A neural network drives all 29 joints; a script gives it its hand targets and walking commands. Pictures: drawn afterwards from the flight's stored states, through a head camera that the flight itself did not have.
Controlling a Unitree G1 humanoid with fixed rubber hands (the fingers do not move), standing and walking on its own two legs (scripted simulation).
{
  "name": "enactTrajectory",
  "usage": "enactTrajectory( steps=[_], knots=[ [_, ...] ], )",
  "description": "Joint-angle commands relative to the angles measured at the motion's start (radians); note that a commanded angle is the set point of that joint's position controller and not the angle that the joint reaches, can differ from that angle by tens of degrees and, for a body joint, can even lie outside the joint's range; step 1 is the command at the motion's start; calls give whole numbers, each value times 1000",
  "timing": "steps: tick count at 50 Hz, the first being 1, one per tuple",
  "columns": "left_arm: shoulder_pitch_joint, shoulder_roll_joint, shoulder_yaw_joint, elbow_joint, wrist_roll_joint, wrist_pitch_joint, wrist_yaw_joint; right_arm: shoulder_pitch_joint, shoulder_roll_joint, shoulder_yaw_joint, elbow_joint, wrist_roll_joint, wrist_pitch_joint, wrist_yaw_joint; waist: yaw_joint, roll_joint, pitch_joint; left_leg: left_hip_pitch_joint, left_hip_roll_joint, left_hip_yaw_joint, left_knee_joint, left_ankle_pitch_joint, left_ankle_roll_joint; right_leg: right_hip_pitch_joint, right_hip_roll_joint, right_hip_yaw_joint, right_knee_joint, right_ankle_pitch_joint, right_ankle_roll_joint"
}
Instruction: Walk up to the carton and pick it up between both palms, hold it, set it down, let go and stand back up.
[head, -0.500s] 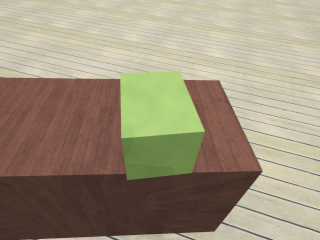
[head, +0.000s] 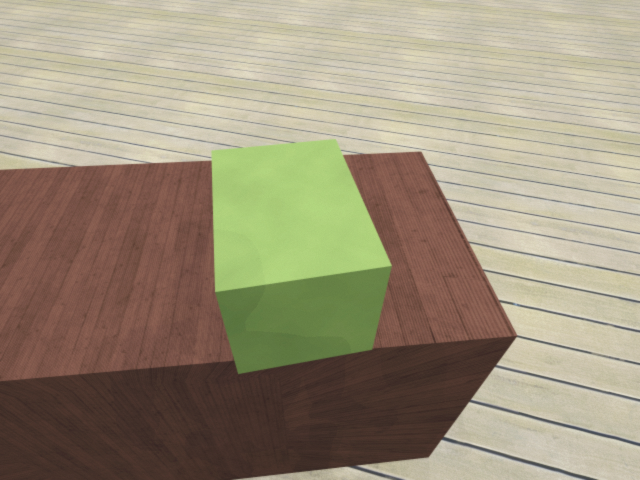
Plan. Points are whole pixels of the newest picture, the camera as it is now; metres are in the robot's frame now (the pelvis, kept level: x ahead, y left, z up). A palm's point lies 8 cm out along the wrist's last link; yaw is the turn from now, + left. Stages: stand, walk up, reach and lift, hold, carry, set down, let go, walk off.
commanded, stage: walk up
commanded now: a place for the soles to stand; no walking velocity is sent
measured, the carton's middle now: (290, 248) +0.49 +0.04 +0.01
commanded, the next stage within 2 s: none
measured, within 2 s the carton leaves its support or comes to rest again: neither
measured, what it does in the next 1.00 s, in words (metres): stands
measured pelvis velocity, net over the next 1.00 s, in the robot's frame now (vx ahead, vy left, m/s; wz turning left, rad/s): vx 0.03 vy -0.03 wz -0.02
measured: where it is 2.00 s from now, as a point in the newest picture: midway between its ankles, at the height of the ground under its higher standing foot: outside the picture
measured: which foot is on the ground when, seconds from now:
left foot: down 0.00-1.00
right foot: down 0.00-1.00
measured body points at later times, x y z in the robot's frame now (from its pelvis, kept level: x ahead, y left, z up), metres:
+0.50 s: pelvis +0.02 -0.02 -0.01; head +0.04 -0.03 +0.44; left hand +0.15 +0.23 -0.11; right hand +0.09 -0.31 -0.12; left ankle +0.01 +0.08 -0.72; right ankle +0.00 -0.12 -0.73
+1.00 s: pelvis +0.03 -0.03 +0.00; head +0.05 -0.03 +0.45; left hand +0.21 +0.20 -0.10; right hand +0.08 -0.30 -0.12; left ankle +0.02 +0.08 -0.73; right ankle +0.06 -0.14 -0.73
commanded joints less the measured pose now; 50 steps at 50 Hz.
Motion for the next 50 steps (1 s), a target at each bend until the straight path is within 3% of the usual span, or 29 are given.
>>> enactTrajectory(
  steps=[1, 4, 8, 11, 15, 17, 19, 21, 23, 24, 26, 28, 29, 30, 31, 32, 33, 34, 36, 37, 39, 40, 41, 42, 43, 44, 47, 50],
  knots=[
    [27, 122, 32, -74, 1, -21, -2, 3, -170, -40, -73, 3, -14, -6, 10, 32, 50, 59, 263, -221, -240, -42, 54, -124, -80, 40, -108, 150, -38],
    [10, 159, 39, -79, -7, -27, 4, 11, -156, -38, -79, 6, -9, 1, -1, -19, 29, 88, 159, -159, -120, 107, 8, -118, -99, 145, -137, 323, -62],
    [20, 171, 37, -85, -15, -24, 15, 43, -155, -41, -83, 2, -6, 2, -7, -36, -19, 159, 130, -189, -56, 153, 6, -149, -124, 231, -149, 359, -73],
    [-1, 159, 30, -97, -14, -19, 16, 61, -169, -47, -79, 0, -8, 0, -19, -20, -16, 209, 165, -217, -84, 176, 33, -199, -90, 180, -105, 344, -46],
    [-10, 143, 28, -117, -5, -10, 12, 70, -196, -54, -75, -2, -6, -6, -23, 26, -14, 180, 283, -239, -135, 192, 109, -186, -56, 70, 12, 271, -8],
    [-1, 147, 32, -121, -2, -8, 8, 44, -197, -52, -83, -1, -2, -6, -11, 44, -7, 135, 301, -224, -125, 188, 115, -153, -64, 72, 9, 254, -7],
    [9, 170, 40, -122, -6, -11, 7, 10, -187, -49, -97, 0, 4, -3, 2, 16, 1, 95, 247, -178, -58, 161, 73, -120, -85, 139, -57, 323, -22],
    [21, 215, 54, -119, -16, -15, 12, -14, -162, -42, -116, 4, 11, 2, 17, -63, 1, 27, 117, -141, 74, 75, -7, -78, -150, 335, -181, 363, -74],
    [19, 223, 60, -111, -15, -14, 22, -32, -137, -36, -125, 4, 17, 0, 29, -113, 43, -98, 16, -192, 138, -192, -56, -14, -215, 521, -279, 387, -137],
    [27, 217, 57, -104, -8, -13, 28, -34, -131, -34, -121, 2, 17, -4, 33, -123, 51, -154, 8, -225, 159, -237, -61, 35, -237, 551, -288, 424, -157],
    [-13, 210, 53, -114, 5, -10, 41, 19, -117, -29, -99, 7, 2, -10, 7, -150, 31, -187, 19, -267, 118, -155, -56, 126, -256, 501, -260, 557, -179],
    [-97, 191, 45, -136, 5, -6, 44, 86, -127, -31, -62, 13, -23, -16, -45, -129, -29, -28, 43, -297, -66, 113, -38, 109, -211, 353, -181, 693, -120],
    [-127, 169, 38, -148, -3, -5, 39, 111, -146, -39, -41, 13, -34, -16, -61, -85, -63, 115, 69, -322, -137, 277, -18, 26, -160, 265, -133, 661, -65],
    [-121, 139, 30, -153, -10, -7, 30, 122, -184, -53, -29, 9, -43, -16, -59, -31, -85, 246, 140, -387, -154, 392, 24, -86, -94, 179, -62, 541, -5],
    [-83, 116, 27, -141, -15, 0, 27, 115, -228, -68, -23, 9, -44, -15, -44, 28, -85, 276, 249, -504, -161, 510, 124, -141, -14, 88, 75, 329, 44],
    [-56, 111, 30, -126, -9, 9, 31, 90, -230, -70, -29, 8, -38, -15, -31, 68, -63, 254, 331, -557, -165, 587, 209, -164, -3, 25, 146, 119, 62],
    [-69, 112, 34, -121, -1, 14, 32, 78, -200, -63, -37, 6, -33, -14, -34, 89, -28, 239, 361, -567, -181, 617, 242, -206, -1, -4, 181, -98, 62],
    [-88, 107, 36, -121, 2, 16, 30, 78, -177, -56, -42, 3, -30, -15, -38, 106, -2, 226, 370, -560, -196, 604, 247, -243, -9, -23, 209, -206, 54],
    [-118, 98, 35, -135, 7, 16, 20, 75, -166, -50, -52, 1, -25, -20, -39, 124, 36, 157, 352, -526, -218, 552, 223, -231, -50, -47, 188, -214, 46],
    [-133, 93, 34, -143, 6, 13, 14, 65, -167, -49, -55, 1, -24, -19, -33, 138, 38, 126, 320, -501, -217, 520, 192, -198, -70, -51, 123, -161, 40],
    [-126, 82, 32, -133, 2, 2, 5, 19, -172, -48, -70, 12, -21, -11, -2, 158, 5, 41, 231, -417, -181, 487, 103, -39, -87, -58, -88, 50, 17],
    [-102, 87, 35, -119, 2, -5, 3, -3, -174, -48, -80, 25, -18, -5, 19, 159, -24, -28, 180, -366, -143, 468, 50, 87, -85, -55, -181, 241, -3],
    [-101, 119, 42, -114, 8, -10, 4, 6, -161, -44, -88, 35, -19, 2, 18, 130, -54, -98, 142, -336, -111, 407, 4, 181, -110, -5, -169, 380, -27],
    [-130, 162, 50, -121, 12, -9, 7, 40, -131, -33, -94, 47, -19, 9, 4, 58, -79, -150, 93, -311, -110, 224, -38, 209, -179, 92, -169, 406, -61],
    [-150, 186, 56, -114, -4, -6, 7, 73, -108, -30, -81, 49, -10, 6, -4, 19, -71, -38, 42, -284, -113, 31, -54, 65, -236, 122, -188, 254, -102],
    [-168, 179, 52, -105, -11, -4, 7, 85, -111, -36, -73, 38, -3, 3, -7, 4, -39, 17, 39, -298, -126, 0, -54, -21, -228, 120, -206, 145, -111],
    [-183, 145, 29, -89, -16, -9, 12, 77, -138, -46, -59, 28, -11, 9, 1, 2, 1, -1, 50, -328, -150, 104, -41, -14, -184, 50, -219, 226, -71],
    [-187, 143, 25, -75, -13, -16, 11, 97, -132, -46, -56, 30, -26, 9, -1, -24, -52, 4, 62, -341, -151, 174, -35, 55, -177, 11, -199, 326, -59]
  ],
)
